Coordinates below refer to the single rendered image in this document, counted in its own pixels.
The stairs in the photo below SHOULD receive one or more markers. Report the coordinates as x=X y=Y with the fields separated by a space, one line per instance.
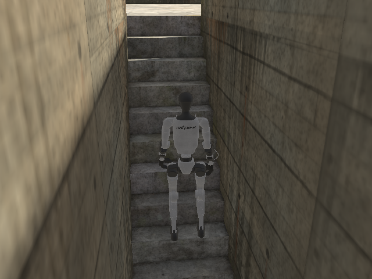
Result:
x=165 y=59

